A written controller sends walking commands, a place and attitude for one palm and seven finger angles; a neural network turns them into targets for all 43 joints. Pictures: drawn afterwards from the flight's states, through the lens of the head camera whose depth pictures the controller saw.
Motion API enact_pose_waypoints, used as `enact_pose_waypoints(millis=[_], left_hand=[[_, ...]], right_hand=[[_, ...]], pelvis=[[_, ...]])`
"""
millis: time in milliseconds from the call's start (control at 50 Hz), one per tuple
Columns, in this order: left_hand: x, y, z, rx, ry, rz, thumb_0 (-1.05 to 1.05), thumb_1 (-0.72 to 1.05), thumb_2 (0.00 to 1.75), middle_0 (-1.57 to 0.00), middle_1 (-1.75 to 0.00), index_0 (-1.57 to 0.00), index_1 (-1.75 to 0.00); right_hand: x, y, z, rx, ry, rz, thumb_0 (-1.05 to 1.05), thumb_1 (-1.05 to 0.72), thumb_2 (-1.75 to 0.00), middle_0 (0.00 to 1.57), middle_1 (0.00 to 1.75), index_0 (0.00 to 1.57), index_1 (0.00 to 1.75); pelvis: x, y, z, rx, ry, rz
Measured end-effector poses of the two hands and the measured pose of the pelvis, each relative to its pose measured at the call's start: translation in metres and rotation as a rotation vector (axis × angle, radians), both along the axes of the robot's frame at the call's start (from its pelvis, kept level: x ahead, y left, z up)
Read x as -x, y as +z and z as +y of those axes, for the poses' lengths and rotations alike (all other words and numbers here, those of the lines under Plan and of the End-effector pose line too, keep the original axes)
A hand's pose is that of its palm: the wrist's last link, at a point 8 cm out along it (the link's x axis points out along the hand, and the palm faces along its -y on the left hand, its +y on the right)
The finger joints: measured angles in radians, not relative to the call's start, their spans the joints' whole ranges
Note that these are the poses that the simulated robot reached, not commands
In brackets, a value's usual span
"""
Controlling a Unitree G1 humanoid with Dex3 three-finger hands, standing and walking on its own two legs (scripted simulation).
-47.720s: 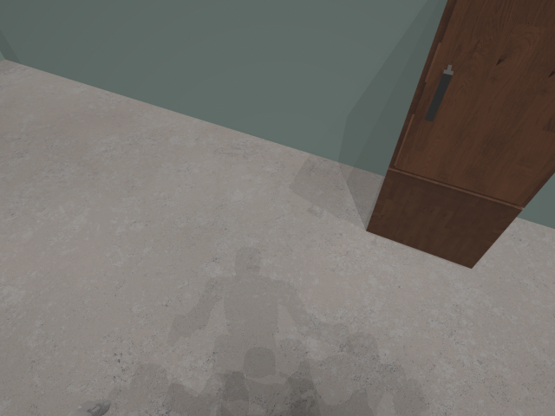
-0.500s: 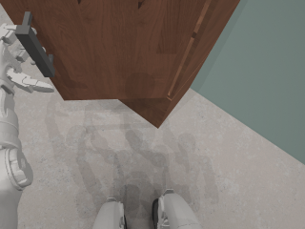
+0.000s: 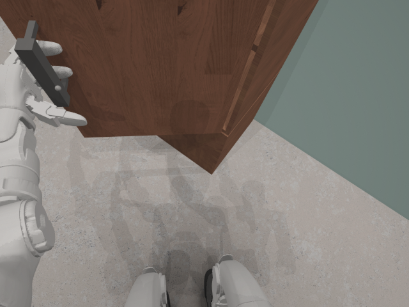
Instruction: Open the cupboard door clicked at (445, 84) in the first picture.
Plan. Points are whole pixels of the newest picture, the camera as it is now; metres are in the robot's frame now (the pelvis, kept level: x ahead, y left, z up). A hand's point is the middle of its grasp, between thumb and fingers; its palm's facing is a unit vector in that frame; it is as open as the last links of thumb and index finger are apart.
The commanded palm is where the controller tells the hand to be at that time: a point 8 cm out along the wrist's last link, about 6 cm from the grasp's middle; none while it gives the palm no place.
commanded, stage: slide the fingers in behind the handle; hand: left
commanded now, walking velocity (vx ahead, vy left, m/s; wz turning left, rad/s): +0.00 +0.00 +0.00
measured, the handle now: (48, 67) +0.55 +0.25 +0.06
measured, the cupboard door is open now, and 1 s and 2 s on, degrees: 41 41 82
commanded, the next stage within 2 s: close the thumb around the handle in 0.22 s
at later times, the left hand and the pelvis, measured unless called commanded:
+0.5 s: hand (59, 88) +0.50 +0.23 +0.06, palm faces +0.02 -1.00 -0.03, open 13.1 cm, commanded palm +0.48 +0.27 +0.06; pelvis +0.00 +0.00 +0.00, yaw +0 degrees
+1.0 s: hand (60, 85) +0.51 +0.23 +0.06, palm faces +0.00 -1.00 -0.01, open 5.6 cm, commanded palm +0.49 +0.27 +0.06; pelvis +0.00 +0.00 +0.00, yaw +0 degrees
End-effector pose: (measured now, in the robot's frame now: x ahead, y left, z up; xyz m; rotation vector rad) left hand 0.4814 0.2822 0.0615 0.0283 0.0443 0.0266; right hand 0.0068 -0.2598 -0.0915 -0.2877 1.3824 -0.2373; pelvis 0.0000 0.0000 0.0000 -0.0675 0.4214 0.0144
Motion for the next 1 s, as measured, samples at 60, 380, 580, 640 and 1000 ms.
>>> enact_pose_waypoints(millis=[60,380,580,640,1000], left_hand=[[0.0,0.002,0.0,0.003,-0.004,-0.006,-0.01,-0.5,0.3,-0.3,-1.2,-0.31,-1.21],[0.001,0.002,-0.004,0.003,-0.004,-0.014,-0.01,-0.5,0.3,-0.3,-1.2,-0.3,-1.2],[-0.002,0.001,0.001,0.001,-0.005,-0.004,-0.01,-0.2,0.42,-0.32,-1.23,-0.33,-1.23],[-0.002,0.0,0.002,0.009,-0.006,-0.001,-0.01,-0.06,0.49,-0.33,-1.25,-0.34,-1.25],[-0.009,-0.003,-0.002,0.02,-0.028,0.001,0.01,0.72,0.84,-0.39,-1.34,-0.4,-1.33]], right_hand=[[0.0,0.0,0.0,-0.002,-0.002,-0.004,0.0,-0.91,-0.89,0.2,0.3,0.2,0.3],[0.001,-0.002,-0.005,0.007,0.004,-0.005,0.0,-0.91,-0.89,0.2,0.3,0.2,0.3],[0.005,-0.001,-0.005,0.012,0.0,0.005,0.0,-0.91,-0.89,0.2,0.3,0.2,0.3],[0.006,-0.001,-0.004,0.011,-0.001,0.009,0.0,-0.91,-0.89,0.2,0.3,0.2,0.3],[0.006,-0.001,0.002,0.012,-0.004,0.016,0.0,-0.91,-0.89,0.2,0.3,0.2,0.3]], pelvis=[[0.0,0.0,-0.001,-0.002,-0.002,-0.001],[0.002,-0.001,-0.002,-0.005,-0.001,0.002],[0.003,-0.002,-0.001,-0.003,-0.003,0.008],[0.003,-0.002,-0.001,-0.003,-0.003,0.007],[0.001,-0.003,0.004,0.003,-0.002,0.015]])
